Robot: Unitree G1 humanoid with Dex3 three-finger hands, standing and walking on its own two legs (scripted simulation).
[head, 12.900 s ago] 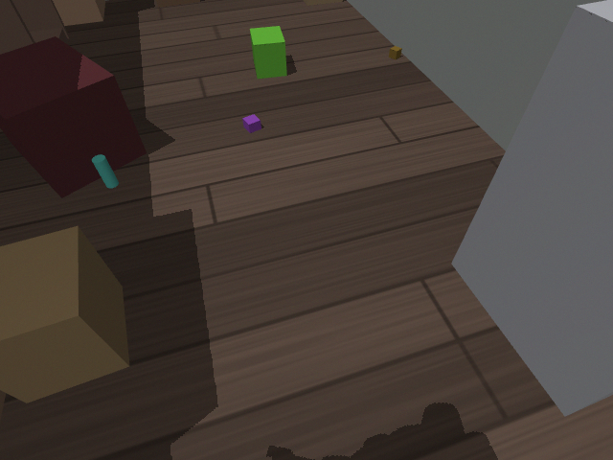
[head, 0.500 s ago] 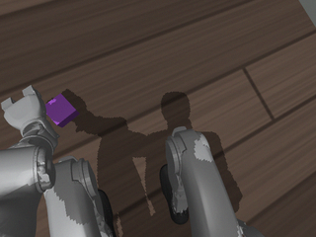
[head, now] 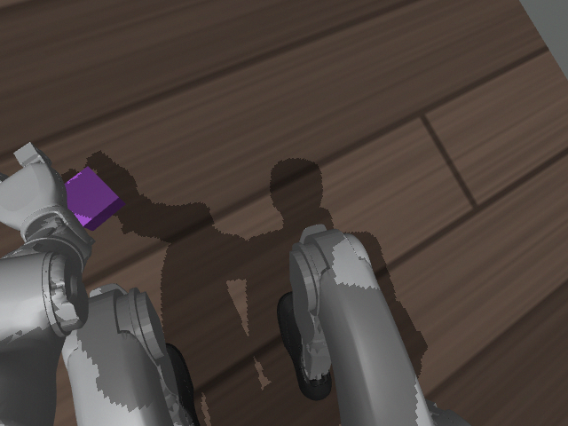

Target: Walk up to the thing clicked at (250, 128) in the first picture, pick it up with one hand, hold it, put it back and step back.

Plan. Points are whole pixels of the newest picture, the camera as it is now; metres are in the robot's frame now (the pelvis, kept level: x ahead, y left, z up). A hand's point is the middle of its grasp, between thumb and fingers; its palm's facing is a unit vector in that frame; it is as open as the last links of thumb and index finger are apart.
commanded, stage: rise first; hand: left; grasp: from above
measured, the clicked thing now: (90, 199) +0.49 +0.21 -0.30
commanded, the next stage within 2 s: approach in 1.24 s
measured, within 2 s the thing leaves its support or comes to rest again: neither
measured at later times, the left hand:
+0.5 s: hand (48, 212) +0.45 +0.24 -0.20, palm faces -0.35 -0.25 -0.90, open 14.2 cm
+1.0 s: hand (46, 215) +0.44 +0.24 -0.19, palm faces -0.35 -0.24 -0.90, open 14.2 cm
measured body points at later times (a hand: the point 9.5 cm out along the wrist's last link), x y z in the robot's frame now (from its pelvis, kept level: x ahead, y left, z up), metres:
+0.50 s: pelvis +0.00 +0.00 -0.01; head +0.25 +0.05 +0.36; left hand +0.46 +0.25 -0.15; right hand -0.02 -0.26 -0.11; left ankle +0.07 +0.13 -0.29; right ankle +0.10 -0.12 -0.29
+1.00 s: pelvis +0.00 +0.00 +0.00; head +0.24 +0.04 +0.37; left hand +0.46 +0.25 -0.14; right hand -0.01 -0.26 -0.11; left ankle +0.07 +0.13 -0.29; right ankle +0.10 -0.12 -0.29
